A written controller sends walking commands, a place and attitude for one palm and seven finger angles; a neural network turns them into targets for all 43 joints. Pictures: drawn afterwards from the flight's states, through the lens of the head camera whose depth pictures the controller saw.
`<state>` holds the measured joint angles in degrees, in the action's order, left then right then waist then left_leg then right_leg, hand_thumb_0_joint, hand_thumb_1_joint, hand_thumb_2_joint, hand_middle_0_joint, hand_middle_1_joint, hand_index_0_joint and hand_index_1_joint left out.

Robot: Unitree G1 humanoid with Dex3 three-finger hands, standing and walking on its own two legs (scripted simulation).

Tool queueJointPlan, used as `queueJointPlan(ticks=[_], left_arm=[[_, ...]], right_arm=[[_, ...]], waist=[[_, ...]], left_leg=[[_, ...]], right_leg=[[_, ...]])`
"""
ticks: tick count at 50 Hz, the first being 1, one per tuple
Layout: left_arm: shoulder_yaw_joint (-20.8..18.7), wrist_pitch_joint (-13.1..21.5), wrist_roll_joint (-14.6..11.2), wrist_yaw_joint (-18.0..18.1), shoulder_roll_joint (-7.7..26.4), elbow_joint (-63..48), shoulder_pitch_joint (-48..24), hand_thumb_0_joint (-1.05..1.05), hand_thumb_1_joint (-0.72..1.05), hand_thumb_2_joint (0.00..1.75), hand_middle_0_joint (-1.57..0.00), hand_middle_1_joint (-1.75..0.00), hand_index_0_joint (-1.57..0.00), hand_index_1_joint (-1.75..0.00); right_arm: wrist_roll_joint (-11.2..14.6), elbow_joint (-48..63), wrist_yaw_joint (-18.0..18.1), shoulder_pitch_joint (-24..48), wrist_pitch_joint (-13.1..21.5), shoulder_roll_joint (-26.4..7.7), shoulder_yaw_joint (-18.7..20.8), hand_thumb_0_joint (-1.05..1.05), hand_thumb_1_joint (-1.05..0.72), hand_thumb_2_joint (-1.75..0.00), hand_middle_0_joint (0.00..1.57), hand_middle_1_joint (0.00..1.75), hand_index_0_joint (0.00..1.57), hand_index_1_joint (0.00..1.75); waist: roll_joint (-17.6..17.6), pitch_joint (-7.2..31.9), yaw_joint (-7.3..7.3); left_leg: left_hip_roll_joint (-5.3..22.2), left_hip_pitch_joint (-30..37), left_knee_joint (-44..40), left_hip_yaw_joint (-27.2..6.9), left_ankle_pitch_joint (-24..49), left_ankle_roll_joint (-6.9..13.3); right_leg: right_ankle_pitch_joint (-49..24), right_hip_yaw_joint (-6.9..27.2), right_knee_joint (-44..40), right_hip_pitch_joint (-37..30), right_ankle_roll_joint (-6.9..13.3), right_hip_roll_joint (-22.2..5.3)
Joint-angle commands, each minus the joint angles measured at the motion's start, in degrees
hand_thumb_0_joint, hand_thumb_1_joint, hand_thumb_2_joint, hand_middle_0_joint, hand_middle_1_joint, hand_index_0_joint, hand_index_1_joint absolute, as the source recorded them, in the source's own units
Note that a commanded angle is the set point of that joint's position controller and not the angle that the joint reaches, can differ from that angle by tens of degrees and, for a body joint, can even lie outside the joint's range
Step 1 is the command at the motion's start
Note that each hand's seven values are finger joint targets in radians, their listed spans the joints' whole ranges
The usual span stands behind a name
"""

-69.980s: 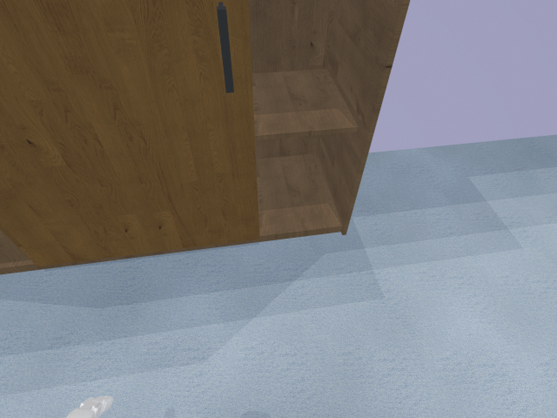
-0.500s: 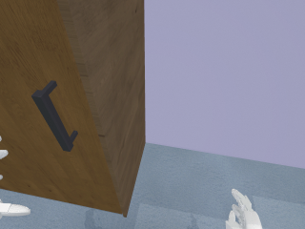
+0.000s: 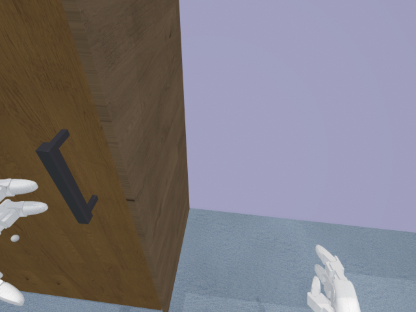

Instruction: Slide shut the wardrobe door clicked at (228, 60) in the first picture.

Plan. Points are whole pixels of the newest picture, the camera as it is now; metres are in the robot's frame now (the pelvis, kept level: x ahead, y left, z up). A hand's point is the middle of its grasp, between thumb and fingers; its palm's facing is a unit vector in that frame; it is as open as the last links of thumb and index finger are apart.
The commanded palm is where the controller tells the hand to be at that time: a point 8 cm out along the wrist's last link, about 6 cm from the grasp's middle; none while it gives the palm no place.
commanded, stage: draw the hand back to the body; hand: left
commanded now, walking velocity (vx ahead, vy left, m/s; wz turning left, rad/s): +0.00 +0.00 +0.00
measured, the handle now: (74, 180) +0.29 +0.29 +0.13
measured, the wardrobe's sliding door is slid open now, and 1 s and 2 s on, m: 0.00 0.00 0.00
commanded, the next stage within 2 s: step back with the hand held close in 1.16 s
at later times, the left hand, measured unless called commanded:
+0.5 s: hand (26, 216) +0.18 +0.30 +0.17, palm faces +0.51 -0.75 -0.42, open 11.6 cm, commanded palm +0.13 +0.32 +0.18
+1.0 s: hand (57, 198) +0.21 +0.26 +0.18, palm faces +0.44 -0.81 -0.39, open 7.6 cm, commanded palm +0.16 +0.29 +0.19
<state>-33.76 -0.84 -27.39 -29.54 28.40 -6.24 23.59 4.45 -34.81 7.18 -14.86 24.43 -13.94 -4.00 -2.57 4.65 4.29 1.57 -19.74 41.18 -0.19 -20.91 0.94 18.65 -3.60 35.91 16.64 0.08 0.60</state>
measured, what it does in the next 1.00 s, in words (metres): stands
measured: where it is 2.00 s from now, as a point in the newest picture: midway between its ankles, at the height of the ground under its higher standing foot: outside the picture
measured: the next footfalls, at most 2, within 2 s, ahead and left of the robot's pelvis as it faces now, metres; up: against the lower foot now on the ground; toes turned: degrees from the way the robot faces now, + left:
none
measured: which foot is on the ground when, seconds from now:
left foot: down 0.00-1.00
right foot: down 0.00-1.00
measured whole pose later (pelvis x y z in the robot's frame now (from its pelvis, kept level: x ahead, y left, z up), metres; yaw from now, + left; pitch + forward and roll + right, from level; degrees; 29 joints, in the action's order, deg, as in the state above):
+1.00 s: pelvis +0.01 +0.00 +0.02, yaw -2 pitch -4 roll -1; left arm -20.1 4.5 -3.4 5.7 20.4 -23.0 24.8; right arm -0.7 -36.8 4.2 -12.5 10.2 -12.4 -0.2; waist -2.3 -1.2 4.6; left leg 0.4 -7.4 26.8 2.4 -15.3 1.0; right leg 14.3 -1.1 25.2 6.8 -0.3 -0.3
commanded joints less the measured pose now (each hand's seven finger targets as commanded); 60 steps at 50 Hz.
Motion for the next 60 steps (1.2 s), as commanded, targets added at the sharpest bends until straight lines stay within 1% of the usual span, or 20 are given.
queueJointPlan(ticks=[1,4,5,6,7,8,10,12,15,16,18,23,26,37,39,46,50,53,57,60], left_arm=[[-7.09,0.77,-1.92,0.13,11.03,-11.45,-1.52,0.0,-0.48,0.24,-0.25,-1.11,-0.25,-1.11],[-5.02,0.7,-0.59,2.13,10.08,-15.2,-4.09,0.0,-0.37,0.29,-0.24,-1.04,-0.24,-1.04],[-6.16,4.49,13.46,16.46,17.68,-24.87,-5.1,0.0,-0.33,0.31,-0.24,-1.02,-0.24,-1.02],[-4.24,4.93,14.45,22.78,12.22,-23.39,-0.06,0.0,-0.3,0.32,-0.24,-1.0,-0.24,-1.0],[0.5,4.52,14.63,25.3,6.23,-22.9,1.86,0.0,-0.26,0.34,-0.24,-0.98,-0.24,-0.98],[2.01,4.9,16.83,27.82,4.36,-22.86,4.95,0.0,-0.22,0.36,-0.24,-0.96,-0.24,-0.96],[1.62,6.74,19.16,31.91,6.63,-29.1,2.52,0.0,-0.15,0.39,-0.24,-0.92,-0.24,-0.92],[1.48,7.88,21.07,34.88,8.27,-32.54,-0.34,0.0,-0.08,0.43,-0.23,-0.87,-0.23,-0.87],[3.25,8.54,23.0,37.35,6.32,-30.87,0.8,0.0,0.03,0.48,-0.23,-0.81,-0.23,-0.81],[3.84,8.58,23.36,37.75,6.03,-30.46,0.41,0.0,0.07,0.5,-0.23,-0.79,-0.23,-0.79],[5.06,8.53,23.81,38.07,4.4,-28.57,0.32,0.0,0.14,0.53,-0.23,-0.75,-0.23,-0.75],[7.5,8.56,24.64,37.84,2.13,-26.3,-1.18,0.0,0.32,0.62,-0.22,-0.64,-0.22,-0.64],[6.58,8.86,24.74,37.7,3.25,-26.85,-1.3,0.0,0.43,0.67,-0.22,-0.58,-0.22,-0.58],[7.71,9.19,24.7,36.67,2.38,-30.47,-5.58,0.0,0.83,0.87,-0.2,-0.34,-0.2,-0.34],[8.39,9.02,24.69,36.72,1.78,-30.07,-6.02,0.0,0.9,0.9,-0.2,-0.3,-0.2,-0.3],[6.47,8.54,23.96,36.16,2.77,-27.34,-3.04,0.0,0.9,0.9,-0.2,-0.3,-0.2,-0.3],[6.98,8.87,24.18,36.12,2.72,-29.08,-4.62,0.0,0.9,0.9,-0.2,-0.3,-0.2,-0.3],[7.27,8.76,24.22,36.1,2.8,-29.72,-4.91,0.0,0.9,0.9,-0.2,-0.3,-0.2,-0.3],[7.63,8.38,24.04,35.93,2.63,-28.3,-5.22,0.0,0.9,0.9,-0.2,-0.3,-0.2,-0.3],[7.53,8.43,24.16,35.92,2.56,-27.84,-5.98,0.0,0.9,0.9,-0.2,-0.3,-0.2,-0.3]], right_arm=[[0.01,10.21,-0.95,6.8,3.96,-7.36,2.78,0.0,-0.9,-0.9,0.2,0.3,0.2,0.3],[0.01,10.46,-1.3,6.43,3.94,-7.49,2.9,0.0,-0.9,-0.9,0.2,0.3,0.2,0.3],[-3.34,10.14,-2.58,4.86,2.29,-7.46,4.67,0.0,-0.9,-0.9,0.2,0.3,0.2,0.3],[-3.89,9.17,-3.01,5.3,2.15,-7.4,5.01,0.0,-0.9,-0.9,0.2,0.3,0.2,0.3],[-3.55,9.91,-3.2,5.67,1.56,-7.3,4.52,0.0,-0.9,-0.9,0.2,0.3,0.2,0.3],[-3.26,9.08,-3.07,5.09,0.32,-6.11,4.84,0.0,-0.9,-0.9,0.2,0.3,0.2,0.3],[-3.43,8.78,-2.67,5.37,-0.91,-6.09,5.01,0.0,-0.9,-0.9,0.2,0.3,0.2,0.3],[-3.95,8.53,-2.1,5.64,-1.24,-6.17,5.01,0.0,-0.9,-0.9,0.2,0.3,0.2,0.3],[-4.14,7.48,-1.32,5.63,-2.02,-5.73,5.38,0.0,-0.9,-0.9,0.2,0.3,0.2,0.3],[-4.31,7.13,-1.1,5.56,-2.37,-5.94,5.37,0.0,-0.9,-0.9,0.2,0.3,0.2,0.3],[-4.28,6.73,-1.01,6.05,-3.21,-5.68,5.41,0.0,-0.9,-0.9,0.2,0.3,0.2,0.3],[-4.37,6.22,-1.47,6.64,-5.18,-5.6,5.27,0.0,-0.9,-0.9,0.2,0.3,0.2,0.3],[-4.62,6.43,-1.86,6.81,-5.93,-5.69,5.33,0.0,-0.9,-0.9,0.2,0.3,0.2,0.3],[-4.99,6.86,-2.75,7.56,-8.51,-5.03,5.34,0.0,-0.9,-0.9,0.2,0.3,0.2,0.3],[-5.12,6.58,-2.78,7.33,-8.81,-4.95,5.39,0.0,-0.9,-0.9,0.2,0.3,0.2,0.3],[-5.07,6.94,-2.67,8.28,-10.88,-4.8,5.71,0.0,-0.9,-0.9,0.2,0.3,0.2,0.3],[-5.18,6.88,-2.7,8.75,-11.12,-4.58,5.59,0.0,-0.9,-0.9,0.2,0.3,0.2,0.3],[-5.34,6.93,-2.58,8.98,-11.05,-4.57,5.62,0.0,-0.9,-0.9,0.2,0.3,0.2,0.3],[-5.34,6.86,-2.46,9.59,-11.34,-4.51,5.5,0.0,-0.9,-0.9,0.2,0.3,0.2,0.3],[-5.32,6.59,-2.42,9.79,-11.55,-4.51,5.52,0.0,-0.9,-0.9,0.2,0.3,0.2,0.3]], waist=[[-3.18,0.35,2.29],[-5.93,-0.52,1.54],[-4.14,-4.52,3.14],[-2.71,-5.6,2.13],[-1.75,-5.1,0.94],[-2.28,-5.02,0.77],[-8.8,-1.27,0.76],[-9.31,0.88,0.79],[-5.26,0.95,0.28],[-2.41,0.45,0.24],[-1.31,-1.31,-0.05],[-1.95,-3.52,0.22],[0.1,-1.86,0.93],[-3.98,-1.03,0.53],[-3.1,-0.43,0.4],[1.09,-1.46,0.87],[-2.41,-0.97,0.7],[-1.8,-0.18,0.65],[0.63,-2.87,0.51],[-1.01,-3.23,0.55]], left_leg=[[-0.91,1.96,-8.93,-3.01,11.89,-0.44],[-0.85,3.21,-10.15,-3.05,9.04,-0.4],[-1.44,-1.78,-10.3,-1.95,9.96,-0.51],[-0.79,-2.22,-10.1,-0.98,7.22,-1.24],[-0.7,-1.29,-10.47,-1.08,5.74,-1.35],[-0.29,-0.32,-10.92,-0.89,3.6,-1.1],[-0.64,1.93,-11.55,-0.54,1.21,-0.85],[-0.79,2.69,-12.11,-0.45,0.18,-0.52],[-0.35,4.8,-12.75,-0.85,2.35,-0.07],[-0.18,4.87,-13.29,-1.4,3.13,0.0],[0.05,5.23,-14.08,-1.34,4.34,0.07],[0.7,6.26,-16.64,-2.13,8.6,-0.77],[0.95,7.14,-17.5,-2.31,12.71,-1.31],[0.85,11.68,-17.75,0.19,19.63,-1.08],[0.72,12.56,-17.73,0.36,20.48,-0.89],[0.31,12.38,-18.21,1.48,18.78,-0.18],[0.11,13.35,-18.42,1.7,18.35,-0.08],[0.03,14.2,-18.46,1.88,18.44,0.21],[0.0,13.65,-18.9,1.98,16.59,0.42],[-0.07,13.82,-19.36,1.99,15.3,0.4]], right_leg=[[-7.59,0.93,-6.4,0.74,2.08,2.01],[-4.75,0.92,-7.29,2.11,1.96,1.67],[-4.97,2.87,-10.01,-0.48,2.42,1.23],[-2.68,2.98,-11.24,0.31,2.82,0.43],[-2.15,2.79,-11.03,0.17,2.72,-0.24],[-0.77,2.7,-10.46,0.18,2.3,-0.42],[0.07,3.19,-10.27,-0.96,2.21,-1.08],[0.79,3.39,-10.72,-2.12,2.12,-1.47],[-0.95,2.77,-9.88,-2.06,1.82,-1.4],[-1.51,2.56,-9.88,-2.35,1.75,-1.28],[-2.5,2.35,-9.65,-2.17,1.48,-1.43],[-5.39,2.08,-8.84,-3.42,1.35,-1.49],[-7.75,1.86,-9.0,-6.05,1.42,-1.44],[-13.1,2.77,-12.23,-8.63,1.34,-1.62],[-13.88,2.55,-12.45,-8.85,1.18,-1.53],[-14.43,2.85,-14.41,-10.09,1.14,-1.44],[-14.32,3.17,-14.84,-10.12,1.11,-1.59],[-14.71,3.21,-15.24,-10.54,1.01,-1.6],[-12.97,3.36,-16.67,-9.45,0.81,-1.49],[-11.28,3.42,-17.02,-9.26,0.88,-1.46]])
